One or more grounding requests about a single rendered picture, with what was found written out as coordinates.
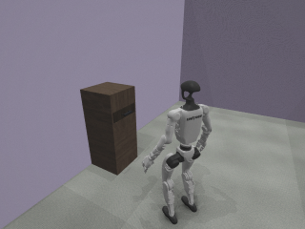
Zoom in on right robot upper arm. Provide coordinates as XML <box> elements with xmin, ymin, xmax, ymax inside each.
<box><xmin>198</xmin><ymin>104</ymin><xmax>212</xmax><ymax>133</ymax></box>

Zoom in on robot right forearm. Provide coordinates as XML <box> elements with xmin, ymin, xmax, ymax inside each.
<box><xmin>200</xmin><ymin>130</ymin><xmax>212</xmax><ymax>143</ymax></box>

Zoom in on left robot hand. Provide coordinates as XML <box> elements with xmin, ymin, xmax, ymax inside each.
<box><xmin>141</xmin><ymin>156</ymin><xmax>154</xmax><ymax>174</ymax></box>

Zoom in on robot left forearm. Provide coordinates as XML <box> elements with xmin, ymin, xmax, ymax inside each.
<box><xmin>148</xmin><ymin>135</ymin><xmax>167</xmax><ymax>161</ymax></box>

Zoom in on cabinet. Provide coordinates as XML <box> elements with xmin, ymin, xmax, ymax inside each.
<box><xmin>80</xmin><ymin>82</ymin><xmax>138</xmax><ymax>176</ymax></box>

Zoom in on drawer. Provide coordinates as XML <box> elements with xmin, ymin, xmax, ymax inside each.
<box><xmin>112</xmin><ymin>103</ymin><xmax>134</xmax><ymax>123</ymax></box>

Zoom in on right robot hand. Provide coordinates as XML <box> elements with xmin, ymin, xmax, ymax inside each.
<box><xmin>195</xmin><ymin>138</ymin><xmax>207</xmax><ymax>152</ymax></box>

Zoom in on left robot upper arm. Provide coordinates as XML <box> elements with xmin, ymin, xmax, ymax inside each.
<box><xmin>164</xmin><ymin>109</ymin><xmax>181</xmax><ymax>144</ymax></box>

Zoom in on left robot thigh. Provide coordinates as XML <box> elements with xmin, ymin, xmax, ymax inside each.
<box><xmin>161</xmin><ymin>153</ymin><xmax>181</xmax><ymax>191</ymax></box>

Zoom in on handle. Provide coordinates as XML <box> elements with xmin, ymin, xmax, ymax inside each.
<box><xmin>121</xmin><ymin>111</ymin><xmax>132</xmax><ymax>116</ymax></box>

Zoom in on left robot shin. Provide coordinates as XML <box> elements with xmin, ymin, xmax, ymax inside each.
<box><xmin>162</xmin><ymin>181</ymin><xmax>174</xmax><ymax>217</ymax></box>

